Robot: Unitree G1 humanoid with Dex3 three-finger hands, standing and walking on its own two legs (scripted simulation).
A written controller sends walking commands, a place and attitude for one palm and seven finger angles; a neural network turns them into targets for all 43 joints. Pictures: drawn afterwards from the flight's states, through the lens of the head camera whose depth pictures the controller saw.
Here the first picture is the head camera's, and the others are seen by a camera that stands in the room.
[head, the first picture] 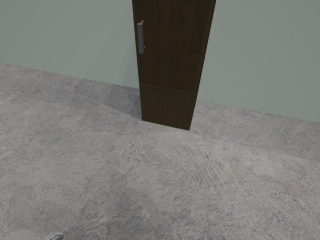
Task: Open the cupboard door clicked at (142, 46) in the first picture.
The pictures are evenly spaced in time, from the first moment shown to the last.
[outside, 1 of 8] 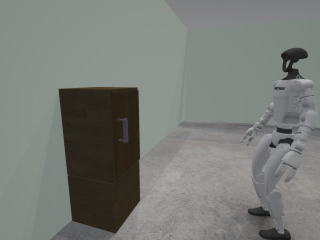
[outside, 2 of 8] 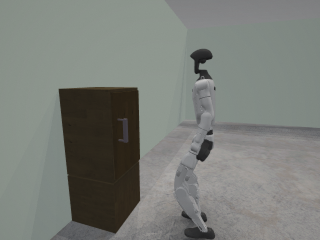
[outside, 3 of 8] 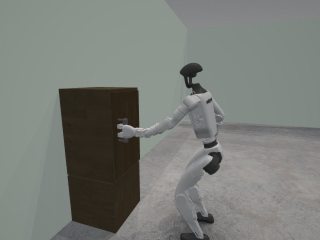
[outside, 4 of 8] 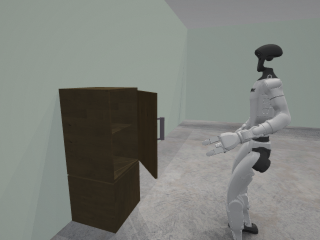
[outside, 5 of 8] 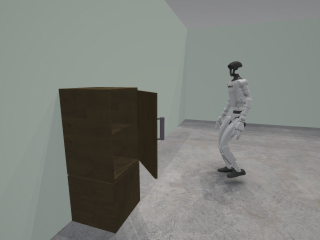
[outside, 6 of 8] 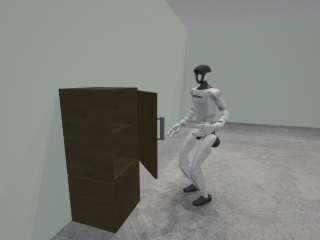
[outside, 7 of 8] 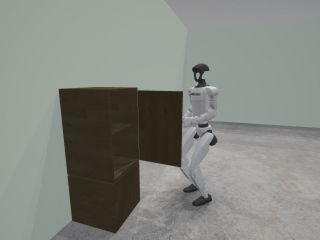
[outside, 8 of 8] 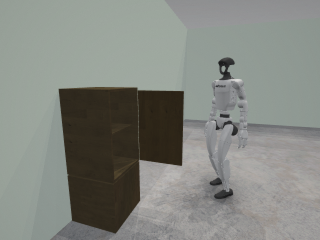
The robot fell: no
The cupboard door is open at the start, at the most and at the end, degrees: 0 90 90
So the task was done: yes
